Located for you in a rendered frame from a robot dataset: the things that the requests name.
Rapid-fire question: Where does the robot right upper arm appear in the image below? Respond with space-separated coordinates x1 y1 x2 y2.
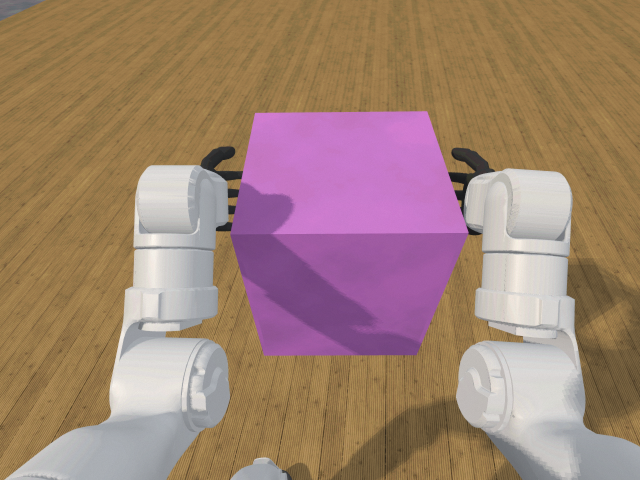
456 341 640 480

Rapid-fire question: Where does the left robot forearm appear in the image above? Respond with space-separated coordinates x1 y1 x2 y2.
109 165 229 408

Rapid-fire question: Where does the carton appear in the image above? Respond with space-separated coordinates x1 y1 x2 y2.
230 111 469 356

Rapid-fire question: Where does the robot left upper arm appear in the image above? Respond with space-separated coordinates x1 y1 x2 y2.
5 337 230 480

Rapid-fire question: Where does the left robot shin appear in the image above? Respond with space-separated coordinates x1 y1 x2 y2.
253 458 279 469

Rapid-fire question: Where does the left robot hand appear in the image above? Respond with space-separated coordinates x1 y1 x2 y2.
200 146 243 231

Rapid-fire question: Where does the right robot hand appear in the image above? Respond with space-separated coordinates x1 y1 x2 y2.
448 148 495 235

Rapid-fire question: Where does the right robot forearm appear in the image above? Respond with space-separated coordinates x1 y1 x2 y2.
464 168 586 416

